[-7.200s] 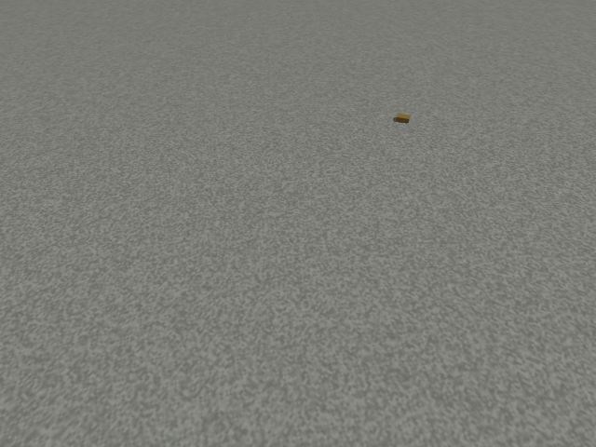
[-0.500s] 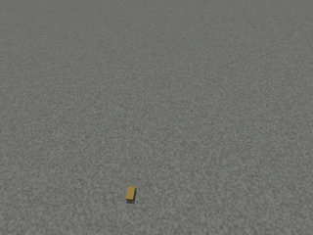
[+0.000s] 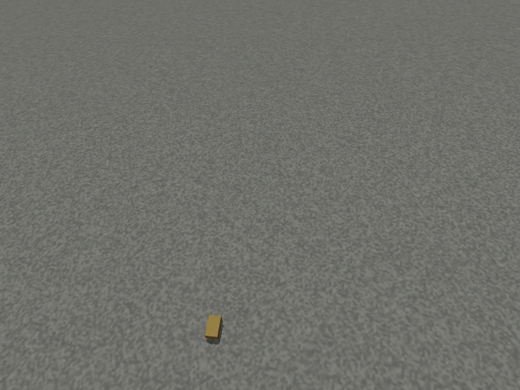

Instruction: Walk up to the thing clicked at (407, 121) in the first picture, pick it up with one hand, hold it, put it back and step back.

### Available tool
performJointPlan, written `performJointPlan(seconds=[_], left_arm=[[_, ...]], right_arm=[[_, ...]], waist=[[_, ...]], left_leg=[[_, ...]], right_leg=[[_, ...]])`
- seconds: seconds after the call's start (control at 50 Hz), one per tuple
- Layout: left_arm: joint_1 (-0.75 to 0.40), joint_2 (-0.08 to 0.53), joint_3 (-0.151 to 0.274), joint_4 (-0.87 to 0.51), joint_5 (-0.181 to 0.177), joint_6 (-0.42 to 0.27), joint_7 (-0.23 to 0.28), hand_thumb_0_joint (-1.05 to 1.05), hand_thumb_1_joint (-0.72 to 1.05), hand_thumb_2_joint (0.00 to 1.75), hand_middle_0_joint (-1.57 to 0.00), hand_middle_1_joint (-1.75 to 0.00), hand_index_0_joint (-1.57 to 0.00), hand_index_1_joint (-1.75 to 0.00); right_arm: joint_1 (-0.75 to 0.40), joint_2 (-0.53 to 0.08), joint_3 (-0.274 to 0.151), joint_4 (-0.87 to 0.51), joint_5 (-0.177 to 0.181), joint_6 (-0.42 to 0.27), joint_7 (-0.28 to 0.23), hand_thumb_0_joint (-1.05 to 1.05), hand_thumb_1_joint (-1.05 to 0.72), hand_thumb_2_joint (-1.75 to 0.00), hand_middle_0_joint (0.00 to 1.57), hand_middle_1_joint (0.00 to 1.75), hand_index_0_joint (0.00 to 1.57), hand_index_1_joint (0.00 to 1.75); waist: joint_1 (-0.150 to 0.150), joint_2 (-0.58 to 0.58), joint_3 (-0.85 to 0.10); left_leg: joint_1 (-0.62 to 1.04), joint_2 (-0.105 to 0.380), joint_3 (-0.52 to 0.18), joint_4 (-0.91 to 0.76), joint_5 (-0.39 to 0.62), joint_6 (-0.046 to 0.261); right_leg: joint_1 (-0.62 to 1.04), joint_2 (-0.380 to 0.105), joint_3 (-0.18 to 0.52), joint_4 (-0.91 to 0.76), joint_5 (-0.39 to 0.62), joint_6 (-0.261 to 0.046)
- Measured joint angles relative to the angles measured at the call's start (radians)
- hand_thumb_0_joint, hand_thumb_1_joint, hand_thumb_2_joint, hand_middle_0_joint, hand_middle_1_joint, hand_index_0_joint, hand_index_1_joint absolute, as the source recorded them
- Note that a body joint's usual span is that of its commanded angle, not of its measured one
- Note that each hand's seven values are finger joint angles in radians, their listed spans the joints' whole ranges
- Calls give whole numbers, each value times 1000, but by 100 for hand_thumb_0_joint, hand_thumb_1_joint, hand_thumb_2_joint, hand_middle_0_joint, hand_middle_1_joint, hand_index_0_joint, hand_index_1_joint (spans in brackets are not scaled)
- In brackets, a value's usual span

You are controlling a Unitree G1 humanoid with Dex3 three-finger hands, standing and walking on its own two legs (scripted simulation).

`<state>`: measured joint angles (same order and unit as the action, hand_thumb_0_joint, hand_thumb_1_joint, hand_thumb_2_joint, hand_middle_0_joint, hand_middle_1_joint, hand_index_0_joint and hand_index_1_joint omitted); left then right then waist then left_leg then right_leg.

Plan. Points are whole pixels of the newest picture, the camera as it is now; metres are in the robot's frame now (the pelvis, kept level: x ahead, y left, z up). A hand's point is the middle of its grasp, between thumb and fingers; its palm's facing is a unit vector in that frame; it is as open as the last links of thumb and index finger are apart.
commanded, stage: stand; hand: left
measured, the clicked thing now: (213, 326) +0.48 +0.22 -0.76
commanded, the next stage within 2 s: none
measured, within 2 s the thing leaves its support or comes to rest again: neither
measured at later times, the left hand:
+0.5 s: hand out of the picture +0.10 +0.23 -0.15, palm faces -0.02 -0.94 -0.33, open 7.4 cm
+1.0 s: hand out of the picture +0.11 +0.22 -0.14, palm faces -0.03 -0.94 -0.34, open 7.4 cm
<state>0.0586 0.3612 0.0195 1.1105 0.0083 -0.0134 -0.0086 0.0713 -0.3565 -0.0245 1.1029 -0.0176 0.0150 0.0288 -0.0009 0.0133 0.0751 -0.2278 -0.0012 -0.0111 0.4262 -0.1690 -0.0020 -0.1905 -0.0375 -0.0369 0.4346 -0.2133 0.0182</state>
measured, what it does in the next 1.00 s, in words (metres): stands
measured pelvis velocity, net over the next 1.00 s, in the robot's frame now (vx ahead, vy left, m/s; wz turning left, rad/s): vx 0.03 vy -0.03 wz -0.01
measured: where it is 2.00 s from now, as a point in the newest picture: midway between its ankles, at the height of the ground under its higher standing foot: outside the picture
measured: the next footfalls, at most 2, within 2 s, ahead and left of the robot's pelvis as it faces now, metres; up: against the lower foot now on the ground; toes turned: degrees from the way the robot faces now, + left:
none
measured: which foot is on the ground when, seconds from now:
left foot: down 0.00-1.00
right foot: down 0.00-1.00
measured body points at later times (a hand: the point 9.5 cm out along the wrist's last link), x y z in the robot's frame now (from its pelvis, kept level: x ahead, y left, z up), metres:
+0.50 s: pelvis +0.02 -0.02 +0.01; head +0.03 -0.02 +0.46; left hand +0.11 +0.28 -0.12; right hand +0.11 -0.32 -0.13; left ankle +0.04 +0.12 -0.74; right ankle +0.01 -0.13 -0.74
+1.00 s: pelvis +0.03 -0.03 +0.01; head +0.03 -0.03 +0.46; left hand +0.12 +0.27 -0.12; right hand +0.10 -0.32 -0.13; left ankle +0.04 +0.12 -0.74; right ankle +0.01 -0.13 -0.74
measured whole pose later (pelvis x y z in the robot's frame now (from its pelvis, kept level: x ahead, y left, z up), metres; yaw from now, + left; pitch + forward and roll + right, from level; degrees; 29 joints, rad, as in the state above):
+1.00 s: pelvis +0.03 -0.03 +0.01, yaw -1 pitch -3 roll +0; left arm 0.10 0.34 0.01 1.13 0.00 -0.01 -0.01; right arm 0.09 -0.35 0.00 1.15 -0.02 -0.01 0.00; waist -0.01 0.02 0.04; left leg -0.11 0.04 -0.01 0.31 -0.15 -0.04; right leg -0.08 0.01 -0.04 0.32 -0.19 -0.01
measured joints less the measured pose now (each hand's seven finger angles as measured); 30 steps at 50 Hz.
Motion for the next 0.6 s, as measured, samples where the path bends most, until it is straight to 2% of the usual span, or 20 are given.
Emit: performJointPlan(seconds=[0.3, 0.6], left_arm=[[48, -30, -16, 31, -1, -5, -10, 1, 90, 90, -21, -30, -20, -30], [40, -25, -13, 20, -1, -6, -3, 1, 90, 90, -20, -30, -20, -30]], right_arm=[[0, 18, 13, 33, -1, -27, -14, 0, -90, -90, 20, 30, 20, 30], [2, 9, 17, 46, 2, -23, -20, 0, -90, -90, 20, 30, 20, 30]], waist=[[3, -4, -33], [-3, -1, -32]], left_leg=[[74, 14, 1, -89, 19, -16], [99, 33, 0, -106, 13, -32]], right_leg=[[67, 15, 0, -79, 15, -11], [93, 34, -1, -103, 15, -25]])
